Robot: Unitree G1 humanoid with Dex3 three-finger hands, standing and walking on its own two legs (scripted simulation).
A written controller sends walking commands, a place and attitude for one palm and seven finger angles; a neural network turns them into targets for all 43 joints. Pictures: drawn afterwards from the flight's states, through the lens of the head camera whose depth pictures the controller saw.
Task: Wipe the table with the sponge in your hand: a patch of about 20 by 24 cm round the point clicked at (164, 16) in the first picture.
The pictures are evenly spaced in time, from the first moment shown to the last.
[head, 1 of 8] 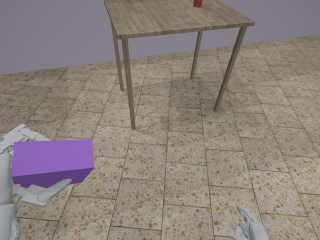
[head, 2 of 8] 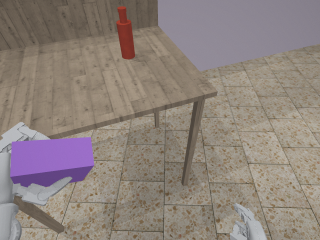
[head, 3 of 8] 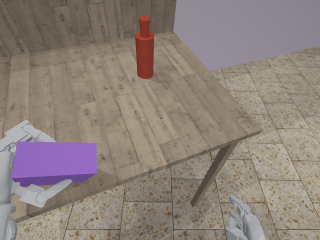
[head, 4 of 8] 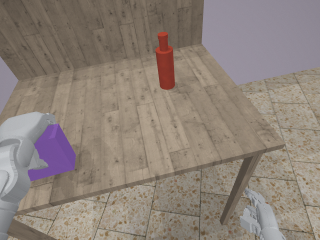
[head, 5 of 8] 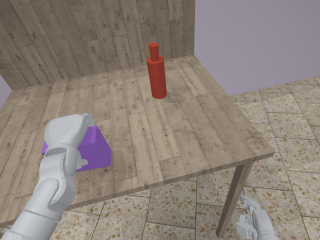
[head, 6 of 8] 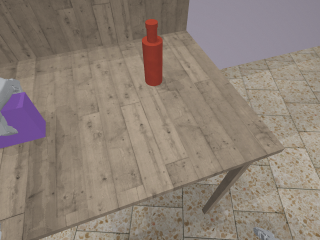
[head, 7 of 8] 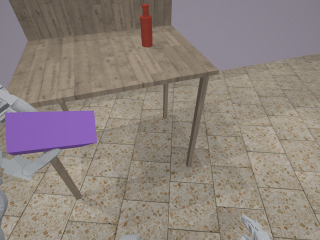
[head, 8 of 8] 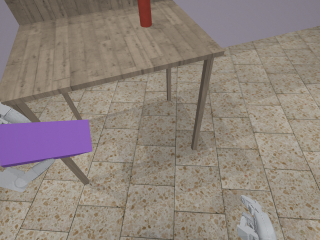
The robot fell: no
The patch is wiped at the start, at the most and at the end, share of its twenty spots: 0.00 1.00 1.00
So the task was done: yes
